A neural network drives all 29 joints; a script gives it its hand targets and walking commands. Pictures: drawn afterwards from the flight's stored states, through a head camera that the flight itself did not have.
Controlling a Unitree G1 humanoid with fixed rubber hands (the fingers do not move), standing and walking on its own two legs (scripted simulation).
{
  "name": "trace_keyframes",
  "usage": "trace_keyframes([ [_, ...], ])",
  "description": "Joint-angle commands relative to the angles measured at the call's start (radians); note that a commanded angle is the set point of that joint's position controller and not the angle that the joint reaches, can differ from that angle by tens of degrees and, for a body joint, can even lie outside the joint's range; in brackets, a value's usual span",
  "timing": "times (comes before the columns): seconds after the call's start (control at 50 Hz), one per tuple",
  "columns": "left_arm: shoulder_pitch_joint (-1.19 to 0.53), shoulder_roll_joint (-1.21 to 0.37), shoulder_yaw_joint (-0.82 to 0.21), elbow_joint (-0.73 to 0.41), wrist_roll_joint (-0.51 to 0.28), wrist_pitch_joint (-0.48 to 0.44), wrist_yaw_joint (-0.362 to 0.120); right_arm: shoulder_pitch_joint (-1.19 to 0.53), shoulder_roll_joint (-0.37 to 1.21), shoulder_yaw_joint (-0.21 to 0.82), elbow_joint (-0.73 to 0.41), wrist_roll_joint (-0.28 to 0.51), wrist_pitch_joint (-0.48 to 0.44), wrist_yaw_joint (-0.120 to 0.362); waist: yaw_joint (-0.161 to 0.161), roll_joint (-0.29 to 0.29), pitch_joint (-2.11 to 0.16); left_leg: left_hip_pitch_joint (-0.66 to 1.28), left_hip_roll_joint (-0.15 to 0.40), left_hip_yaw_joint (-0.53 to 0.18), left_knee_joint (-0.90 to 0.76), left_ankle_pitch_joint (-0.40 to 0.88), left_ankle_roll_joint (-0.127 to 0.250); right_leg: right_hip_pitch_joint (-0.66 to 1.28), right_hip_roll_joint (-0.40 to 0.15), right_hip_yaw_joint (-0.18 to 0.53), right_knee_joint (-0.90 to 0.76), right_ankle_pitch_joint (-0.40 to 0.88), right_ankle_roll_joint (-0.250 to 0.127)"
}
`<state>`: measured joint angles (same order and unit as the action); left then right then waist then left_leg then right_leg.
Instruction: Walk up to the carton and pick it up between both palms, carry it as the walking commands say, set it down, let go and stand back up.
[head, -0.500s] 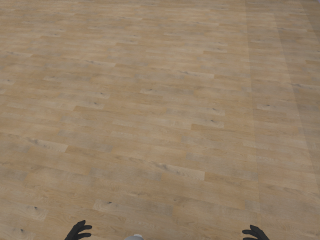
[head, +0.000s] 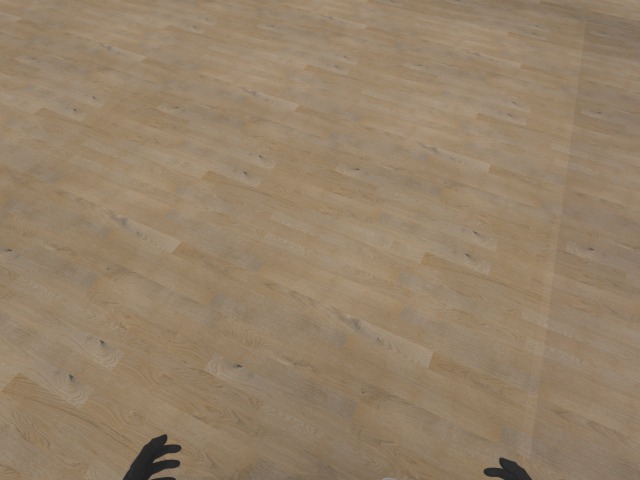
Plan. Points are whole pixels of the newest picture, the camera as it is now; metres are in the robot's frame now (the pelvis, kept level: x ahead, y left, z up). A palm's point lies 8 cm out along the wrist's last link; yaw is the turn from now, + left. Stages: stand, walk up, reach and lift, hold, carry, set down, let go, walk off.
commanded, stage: walk up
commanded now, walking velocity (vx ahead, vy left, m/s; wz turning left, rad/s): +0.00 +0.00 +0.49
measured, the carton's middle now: out of the picture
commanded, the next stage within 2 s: none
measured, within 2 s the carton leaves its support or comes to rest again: neither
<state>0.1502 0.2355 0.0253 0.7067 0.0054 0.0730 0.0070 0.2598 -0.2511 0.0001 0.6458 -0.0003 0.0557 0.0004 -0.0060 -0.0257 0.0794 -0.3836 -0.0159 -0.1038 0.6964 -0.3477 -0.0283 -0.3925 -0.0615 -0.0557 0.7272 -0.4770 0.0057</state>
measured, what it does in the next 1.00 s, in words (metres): steps on the spot, turning left: left foot, then right foot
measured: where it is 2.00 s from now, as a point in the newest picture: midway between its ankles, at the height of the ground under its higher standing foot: (253, 431)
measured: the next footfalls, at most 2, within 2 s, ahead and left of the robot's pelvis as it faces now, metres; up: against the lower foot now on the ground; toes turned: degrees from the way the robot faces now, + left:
left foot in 0.30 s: +0.00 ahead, +0.13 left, +0.00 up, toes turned +10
right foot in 0.56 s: +0.04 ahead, -0.14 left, +0.00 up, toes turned +13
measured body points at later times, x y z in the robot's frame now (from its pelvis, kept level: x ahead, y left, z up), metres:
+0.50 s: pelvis -0.04 -0.01 +0.01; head +0.00 +0.04 +0.45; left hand +0.03 +0.26 -0.13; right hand +0.15 -0.22 -0.09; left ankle -0.04 +0.12 -0.72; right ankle -0.02 -0.16 -0.68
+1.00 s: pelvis -0.03 -0.02 +0.01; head -0.03 +0.05 +0.45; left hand -0.05 +0.25 -0.15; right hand +0.16 -0.22 -0.08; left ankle -0.11 +0.10 -0.72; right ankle +0.01 -0.16 -0.65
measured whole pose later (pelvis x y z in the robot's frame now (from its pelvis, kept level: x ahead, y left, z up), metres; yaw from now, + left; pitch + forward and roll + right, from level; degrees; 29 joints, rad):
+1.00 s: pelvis -0.03 -0.02 +0.01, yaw +31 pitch +0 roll -3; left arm 0.20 0.24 0.06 0.72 0.06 0.08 -0.05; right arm 0.35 -0.24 0.00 0.67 0.00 0.05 -0.04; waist -0.03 -0.08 0.07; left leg -0.31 0.02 -0.15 0.69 -0.39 -0.02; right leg -0.45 -0.07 -0.08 1.09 -0.43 0.03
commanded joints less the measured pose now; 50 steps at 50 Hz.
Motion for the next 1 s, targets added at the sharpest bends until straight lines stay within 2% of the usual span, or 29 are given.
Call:
trace_keyframes([
  [0.0,0.225,0.274,0.065,-0.026,0.011,-0.050,0.008,0.015,-0.109,-0.073,0.019,-0.019,-0.041,-0.011,0.078,-0.178,-0.277,-0.262,-0.056,-0.074,0.105,0.015,-0.004,0.622,-0.288,0.293,-0.345,0.543,-0.023],
  [0.02,0.187,0.315,0.062,-0.024,0.017,-0.039,0.010,0.021,-0.079,-0.073,0.001,-0.034,-0.030,-0.016,0.057,-0.253,-0.228,-0.297,-0.034,0.028,0.263,-0.290,-0.037,0.505,-0.456,0.335,-0.340,0.667,-0.085],
  [0.04,0.161,0.284,0.058,-0.010,0.026,-0.030,0.015,-0.049,-0.116,-0.088,-0.015,-0.035,-0.021,-0.001,0.090,-0.227,-0.203,-0.311,0.025,0.063,0.358,-0.289,-0.030,0.444,-0.442,0.274,-0.354,0.598,-0.150],
  [0.06,0.093,0.226,0.037,-0.034,0.037,-0.034,0.013,-0.007,-0.108,-0.090,-0.009,-0.036,-0.014,0.005,0.053,-0.155,-0.174,-0.240,0.036,0.068,0.416,-0.216,-0.026,0.314,-0.385,0.177,-0.353,0.562,-0.146],
  [0.1,-0.015,0.184,0.033,-0.076,0.035,-0.037,0.016,0.007,-0.106,-0.081,0.002,-0.021,0.004,0.024,0.000,-0.219,-0.086,-0.175,0.037,0.096,0.381,-0.128,-0.036,0.174,-0.288,0.073,-0.419,0.324,-0.121],
  [0.18,-0.020,0.196,0.052,-0.079,0.022,-0.041,0.013,0.071,-0.100,-0.079,-0.003,-0.008,-0.019,0.026,-0.011,-0.270,-0.177,-0.121,0.068,0.126,0.163,-0.168,-0.033,0.301,-0.312,0.004,-0.296,0.640,-0.127],
  [0.26,-0.041,0.157,0.046,-0.063,0.014,-0.022,-0.001,0.118,-0.107,-0.089,0.062,-0.011,-0.026,0.018,-0.042,-0.115,-0.202,0.119,0.034,0.154,-0.208,0.113,0.017,0.178,-0.214,-0.088,-0.094,0.394,-0.035],
  [0.28,-0.017,0.096,0.030,-0.085,0.000,-0.024,-0.001,0.144,-0.210,-0.121,0.058,-0.034,-0.030,0.007,-0.050,0.213,-0.192,0.184,0.225,-0.184,-0.322,0.306,0.077,-0.010,-0.091,-0.150,0.112,0.163,0.021],
  [0.3,0.006,0.061,0.045,-0.111,0.006,-0.020,-0.005,0.100,-0.309,-0.125,0.021,-0.051,-0.037,0.009,-0.063,0.400,-0.133,0.271,0.373,-0.600,-0.403,0.529,0.161,-0.229,0.070,-0.071,0.289,-0.160,0.085],
  [0.32,-0.090,0.088,0.038,-0.128,0.001,-0.015,0.004,0.125,-0.302,-0.132,0.035,-0.038,-0.036,-0.002,-0.101,0.346,-0.090,0.135,0.338,-0.501,-0.408,0.531,0.231,-0.106,0.036,0.038,0.370,-0.154,0.074],
  [0.36,-0.099,0.107,0.027,-0.097,-0.007,-0.018,-0.001,0.004,-0.217,-0.106,0.030,-0.031,-0.028,-0.020,-0.044,0.264,-0.036,0.111,0.254,-0.410,-0.357,0.504,0.208,-0.135,0.037,0.046,0.347,-0.098,0.055],
  [0.38,-0.083,0.098,0.019,-0.088,-0.013,-0.021,-0.002,-0.050,-0.205,-0.103,0.042,-0.038,-0.025,-0.020,-0.020,0.330,-0.044,0.075,0.214,-0.316,-0.366,0.466,0.180,-0.083,0.033,0.027,0.278,-0.063,0.047],
  [0.44,-0.062,0.082,0.012,-0.102,-0.011,-0.026,0.004,-0.030,-0.211,-0.104,0.039,-0.029,-0.024,-0.018,-0.031,0.370,-0.135,0.213,0.200,-0.380,-0.289,0.603,0.199,-0.056,0.060,0.033,0.108,-0.064,0.052],
  [0.5,0.031,0.075,0.010,-0.057,-0.020,-0.039,0.014,-0.033,-0.220,-0.106,0.048,-0.016,-0.024,-0.017,0.012,0.354,-0.252,0.206,0.163,-0.348,-0.200,0.745,0.140,0.201,0.085,-0.007,-0.181,0.066,0.035],
  [0.52,0.084,0.115,0.024,-0.048,-0.011,-0.050,0.017,-0.033,-0.209,-0.098,0.056,-0.013,-0.025,-0.015,0.038,0.267,-0.260,0.063,0.128,-0.305,-0.131,0.599,0.104,0.368,0.040,-0.001,-0.309,0.188,0.030],
  [0.54,0.179,0.174,0.047,-0.017,0.002,-0.045,0.019,-0.073,-0.121,-0.080,0.033,-0.012,-0.028,-0.020,0.092,0.069,-0.234,-0.191,0.038,-0.219,-0.059,0.245,0.051,0.536,-0.121,0.148,-0.378,0.192,-0.021],
  [0.56,0.219,0.283,0.074,-0.003,0.009,-0.038,0.023,-0.073,-0.068,-0.062,0.005,-0.021,-0.029,-0.013,0.079,-0.267,-0.210,-0.304,-0.107,-0.029,0.172,-0.181,0.011,0.493,-0.381,0.368,-0.464,0.201,-0.083],
  [0.58,0.072,0.306,0.068,-0.032,0.018,-0.021,0.019,-0.103,-0.090,-0.075,-0.030,-0.034,-0.008,-0.009,0.070,-0.261,-0.123,-0.315,-0.021,0.007,0.378,-0.201,-0.005,0.288,-0.484,0.373,-0.521,-0.026,-0.155],
  [0.62,0.004,0.219,0.051,-0.052,0.016,-0.017,0.027,-0.093,-0.119,-0.077,0.006,-0.038,0.011,0.032,0.011,-0.126,0.013,-0.199,0.015,0.052,0.432,-0.085,-0.025,0.077,-0.366,0.185,-0.488,0.049,-0.133],
  [0.66,-0.017,0.191,0.043,-0.064,0.014,-0.020,0.027,-0.052,-0.103,-0.066,0.017,-0.015,0.004,0.042,-0.022,-0.201,-0.028,-0.150,0.031,0.076,0.254,-0.044,-0.029,0.116,-0.256,0.019,-0.456,0.120,-0.080],
  [0.74,0.033,0.206,0.060,-0.043,0.036,-0.040,0.002,0.016,-0.072,-0.059,0.040,-0.013,-0.023,0.039,-0.009,-0.219,-0.190,0.030,0.028,0.158,-0.011,-0.037,-0.012,0.213,-0.239,-0.054,-0.272,0.215,-0.088],
  [0.76,0.026,0.187,0.058,-0.050,0.064,-0.036,-0.016,0.170,-0.104,-0.064,0.088,-0.019,-0.039,0.035,-0.075,-0.138,-0.278,0.273,0.018,0.132,-0.063,-0.186,0.035,0.025,-0.191,-0.050,-0.152,-0.241,-0.073],
  [0.78,-0.038,0.121,0.042,-0.049,0.082,-0.013,-0.028,0.305,-0.220,-0.112,0.149,-0.009,-0.035,0.002,-0.173,0.135,-0.163,0.365,0.106,-0.083,-0.256,-0.359,0.055,-0.224,-0.036,-0.186,0.210,-0.340,-0.023],
  [0.8,-0.079,0.064,0.029,-0.116,0.079,-0.007,-0.047,0.283,-0.368,-0.135,0.105,-0.036,-0.035,-0.025,-0.166,0.388,-0.052,0.253,0.402,-0.697,-0.516,-0.495,0.079,-0.434,0.061,-0.063,0.485,-0.239,0.020],
  [0.82,-0.043,0.097,0.034,-0.127,0.082,-0.002,-0.053,0.172,-0.375,-0.132,0.056,-0.014,-0.027,-0.037,-0.088,0.256,0.031,0.074,0.448,-0.837,-0.670,-0.640,0.090,-0.377,0.024,0.090,0.534,-0.079,0.029],
  [0.84,-0.073,0.118,0.035,-0.121,0.065,-0.014,-0.056,0.096,-0.336,-0.115,0.026,-0.008,-0.028,-0.052,-0.065,0.231,0.086,0.033,0.401,-0.740,-0.629,-0.518,0.162,-0.331,-0.011,0.108,0.510,0.013,0.037],
  [0.88,-0.049,0.115,0.031,-0.085,0.047,-0.032,-0.059,0.020,-0.240,-0.104,0.050,-0.009,-0.046,-0.049,-0.027,0.219,0.067,0.018,0.289,-0.515,-0.515,-0.363,0.144,-0.273,-0.033,0.088,0.451,0.116,0.048],
  [0.92,-0.087,0.124,0.042,-0.084,0.050,-0.028,-0.070,0.060,-0.238,-0.102,0.076,-0.017,-0.056,-0.047,-0.068,0.214,0.026,0.036,0.249,-0.451,-0.499,-0.334,0.141,-0.208,-0.004,0.045,0.392,0.086,0.051],
  [0.98,-0.062,0.082,0.026,-0.092,0.037,-0.046,-0.074,0.109,-0.273,-0.124,0.090,-0.023,-0.061,-0.056,-0.069,0.354,-0.021,0.120,0.255,-0.478,-0.455,-0.118,0.170,-0.169,0.017,0.047,0.269,0.008,0.048],
])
